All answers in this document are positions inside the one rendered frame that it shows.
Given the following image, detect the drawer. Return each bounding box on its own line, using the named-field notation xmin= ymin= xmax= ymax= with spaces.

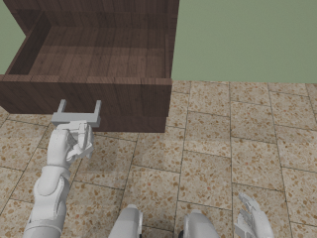
xmin=0 ymin=10 xmax=172 ymax=117

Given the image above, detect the robot thigh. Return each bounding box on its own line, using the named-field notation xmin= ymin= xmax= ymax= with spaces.
xmin=183 ymin=212 xmax=220 ymax=238
xmin=108 ymin=207 xmax=144 ymax=238

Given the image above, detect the cabinet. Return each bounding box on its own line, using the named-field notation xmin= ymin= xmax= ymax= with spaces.
xmin=3 ymin=0 xmax=180 ymax=133

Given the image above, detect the robot right hand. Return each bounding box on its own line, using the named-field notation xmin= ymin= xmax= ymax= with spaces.
xmin=234 ymin=192 xmax=274 ymax=238

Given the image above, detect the robot left hand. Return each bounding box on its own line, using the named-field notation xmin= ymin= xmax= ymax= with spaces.
xmin=47 ymin=120 xmax=95 ymax=169

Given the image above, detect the handle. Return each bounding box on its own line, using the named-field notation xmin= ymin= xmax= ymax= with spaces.
xmin=51 ymin=99 xmax=102 ymax=128

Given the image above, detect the robot right thigh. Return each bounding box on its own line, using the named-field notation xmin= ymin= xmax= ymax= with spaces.
xmin=183 ymin=212 xmax=220 ymax=238

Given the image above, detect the robot left thigh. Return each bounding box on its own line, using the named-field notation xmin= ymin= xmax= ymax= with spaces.
xmin=108 ymin=207 xmax=144 ymax=238

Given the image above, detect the robot left forearm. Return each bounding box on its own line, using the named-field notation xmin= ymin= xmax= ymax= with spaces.
xmin=22 ymin=165 xmax=71 ymax=238

